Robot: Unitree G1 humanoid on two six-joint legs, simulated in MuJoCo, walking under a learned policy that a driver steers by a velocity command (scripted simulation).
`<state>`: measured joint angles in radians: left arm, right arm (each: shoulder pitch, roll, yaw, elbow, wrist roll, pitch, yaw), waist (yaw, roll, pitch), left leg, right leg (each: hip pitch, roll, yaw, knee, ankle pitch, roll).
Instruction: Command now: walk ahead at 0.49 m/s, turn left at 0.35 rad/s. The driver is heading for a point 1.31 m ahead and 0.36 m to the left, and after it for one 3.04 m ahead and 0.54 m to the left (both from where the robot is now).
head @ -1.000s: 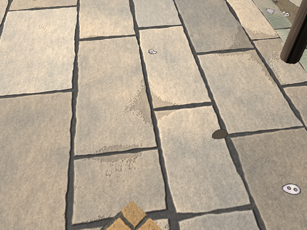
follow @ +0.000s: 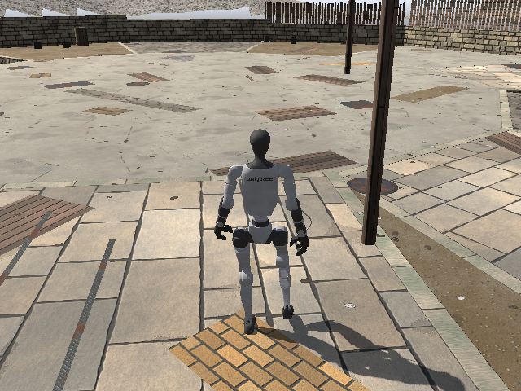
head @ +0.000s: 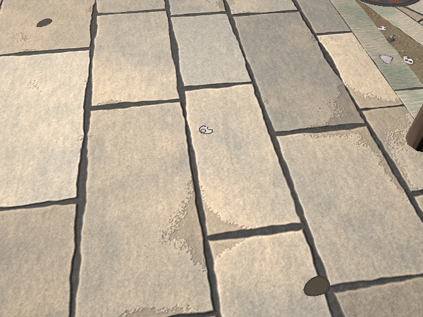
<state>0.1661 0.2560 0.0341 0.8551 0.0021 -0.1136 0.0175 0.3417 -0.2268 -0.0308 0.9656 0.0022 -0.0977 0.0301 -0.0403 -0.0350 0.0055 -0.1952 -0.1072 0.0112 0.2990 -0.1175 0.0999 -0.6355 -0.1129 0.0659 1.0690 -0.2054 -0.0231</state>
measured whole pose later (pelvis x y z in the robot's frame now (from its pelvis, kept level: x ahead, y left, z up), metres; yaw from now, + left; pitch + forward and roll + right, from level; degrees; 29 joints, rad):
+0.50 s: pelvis +0.25 -0.05 +0.00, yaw +17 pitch +2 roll -2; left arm 0.30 0.25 0.06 0.88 0.01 -0.12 0.00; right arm 0.22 -0.31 -0.08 0.77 0.03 -0.04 0.00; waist 0.04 0.06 0.00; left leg -0.68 0.08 -0.08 1.10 -0.19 0.02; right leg -0.13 0.01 -0.12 0.29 -0.19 -0.03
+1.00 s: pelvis +0.46 +0.11 +0.00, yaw +35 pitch +2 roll +0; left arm 0.14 0.30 0.06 0.75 0.01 -0.11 0.01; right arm 0.30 -0.26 -0.07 0.71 0.01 -0.06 0.03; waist -0.02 -0.04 0.04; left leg -0.25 -0.11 -0.03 0.39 -0.16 0.11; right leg -0.63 -0.13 0.06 1.10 -0.25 0.02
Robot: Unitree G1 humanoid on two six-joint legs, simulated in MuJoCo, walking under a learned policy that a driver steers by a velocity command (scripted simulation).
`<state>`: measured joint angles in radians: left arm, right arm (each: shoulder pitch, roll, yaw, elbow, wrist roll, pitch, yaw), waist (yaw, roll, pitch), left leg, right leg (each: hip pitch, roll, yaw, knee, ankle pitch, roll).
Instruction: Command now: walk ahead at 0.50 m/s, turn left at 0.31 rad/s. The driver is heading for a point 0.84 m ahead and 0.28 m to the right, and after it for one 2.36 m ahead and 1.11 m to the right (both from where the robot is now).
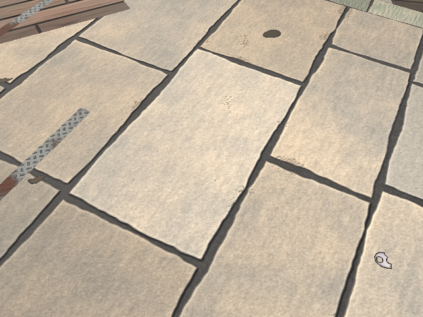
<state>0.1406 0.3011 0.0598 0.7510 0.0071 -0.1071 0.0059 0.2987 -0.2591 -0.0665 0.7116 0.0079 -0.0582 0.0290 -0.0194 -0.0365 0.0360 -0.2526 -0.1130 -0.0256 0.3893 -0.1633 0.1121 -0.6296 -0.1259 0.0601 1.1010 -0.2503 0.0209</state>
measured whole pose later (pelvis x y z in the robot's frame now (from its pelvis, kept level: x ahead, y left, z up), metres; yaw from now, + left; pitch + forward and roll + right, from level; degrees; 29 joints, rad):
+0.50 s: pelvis +0.29 -0.08 -0.01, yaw -10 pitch +2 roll -1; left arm 0.21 0.29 0.06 0.69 -0.01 -0.07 -0.04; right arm 0.27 -0.28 -0.03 0.75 0.00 -0.11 0.01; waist 0.00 0.00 0.03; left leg -0.40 0.00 -0.06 1.23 -0.38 0.02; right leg -0.37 0.11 0.00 0.49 -0.15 -0.10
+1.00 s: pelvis +0.56 -0.08 +0.00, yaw -27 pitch +2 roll +1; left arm 0.31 0.31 0.06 0.68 -0.02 -0.02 0.00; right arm 0.21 -0.26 -0.05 0.69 -0.01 -0.10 0.00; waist 0.00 -0.05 0.00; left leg -0.29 -0.03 0.02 0.45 -0.19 0.02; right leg -0.49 0.01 0.08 1.18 -0.37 -0.01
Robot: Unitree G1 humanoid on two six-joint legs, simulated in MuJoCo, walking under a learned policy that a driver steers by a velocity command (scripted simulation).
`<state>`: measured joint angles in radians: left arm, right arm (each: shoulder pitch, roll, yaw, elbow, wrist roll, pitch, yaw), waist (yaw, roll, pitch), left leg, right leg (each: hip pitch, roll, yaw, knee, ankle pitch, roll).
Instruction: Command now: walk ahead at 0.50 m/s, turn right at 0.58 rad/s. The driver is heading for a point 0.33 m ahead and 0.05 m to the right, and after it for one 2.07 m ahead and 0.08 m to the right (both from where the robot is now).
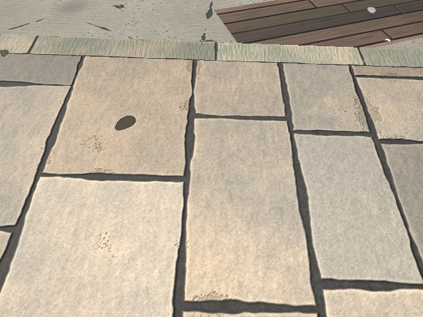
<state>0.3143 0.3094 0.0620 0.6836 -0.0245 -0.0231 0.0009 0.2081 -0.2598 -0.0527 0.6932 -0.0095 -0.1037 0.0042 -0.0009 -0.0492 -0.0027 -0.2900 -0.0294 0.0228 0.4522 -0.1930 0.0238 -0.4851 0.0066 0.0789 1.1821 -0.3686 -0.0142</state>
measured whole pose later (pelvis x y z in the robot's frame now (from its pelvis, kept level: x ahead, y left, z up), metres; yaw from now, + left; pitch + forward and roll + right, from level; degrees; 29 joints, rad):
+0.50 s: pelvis +0.22 -0.07 -0.01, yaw -18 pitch +3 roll +1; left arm 0.15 0.31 0.06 0.58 0.00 -0.02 -0.03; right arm 0.17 -0.32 -0.04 0.75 0.00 -0.05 -0.01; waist -0.01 0.01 0.09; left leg -0.49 0.04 -0.04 1.25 -0.48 -0.05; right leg -0.47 0.09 0.02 0.54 -0.11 -0.08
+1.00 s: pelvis +0.30 -0.06 -0.01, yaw -12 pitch +1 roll -1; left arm 0.15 0.27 0.06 0.69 0.01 0.01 0.02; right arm 0.21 -0.29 -0.06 0.71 0.01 0.01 -0.02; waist -0.01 0.01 0.02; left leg -0.38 -0.01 -0.12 0.62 -0.27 -0.02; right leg -0.29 0.07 0.00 0.58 -0.30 -0.04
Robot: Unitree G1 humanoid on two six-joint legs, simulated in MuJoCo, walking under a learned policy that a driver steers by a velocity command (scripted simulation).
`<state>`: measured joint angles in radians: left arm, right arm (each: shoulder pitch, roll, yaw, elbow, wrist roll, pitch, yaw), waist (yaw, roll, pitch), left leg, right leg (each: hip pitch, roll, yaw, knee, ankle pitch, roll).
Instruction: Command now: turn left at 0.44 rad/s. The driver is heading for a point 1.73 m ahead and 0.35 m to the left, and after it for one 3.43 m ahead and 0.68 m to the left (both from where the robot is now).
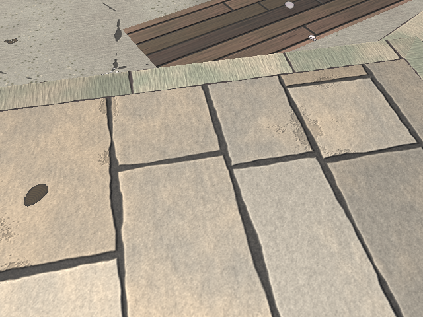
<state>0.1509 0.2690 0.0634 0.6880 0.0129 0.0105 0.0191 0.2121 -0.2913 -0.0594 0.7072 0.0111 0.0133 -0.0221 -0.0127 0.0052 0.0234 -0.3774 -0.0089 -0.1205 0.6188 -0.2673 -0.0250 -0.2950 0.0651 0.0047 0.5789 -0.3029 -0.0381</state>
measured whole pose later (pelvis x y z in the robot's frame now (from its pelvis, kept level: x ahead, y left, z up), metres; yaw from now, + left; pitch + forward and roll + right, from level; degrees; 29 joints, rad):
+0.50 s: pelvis -0.01 +0.06 +0.01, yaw +17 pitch +3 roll -1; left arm 0.14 0.32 0.09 0.72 0.01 0.02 0.03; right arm 0.16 -0.29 -0.07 0.60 0.00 0.02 0.01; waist 0.01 -0.03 0.05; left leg -0.33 -0.03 -0.02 0.53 -0.25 0.05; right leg -0.48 -0.04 0.00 1.10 -0.51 0.06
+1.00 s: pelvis +0.00 +0.04 +0.01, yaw +28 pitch +0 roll +0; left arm 0.17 0.24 0.04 0.73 0.02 -0.02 0.00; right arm 0.17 -0.28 -0.05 0.64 -0.02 0.03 -0.02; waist -0.01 0.05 0.02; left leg -0.28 -0.04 -0.13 0.53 -0.25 -0.02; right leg -0.23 0.02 0.02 0.51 -0.28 -0.01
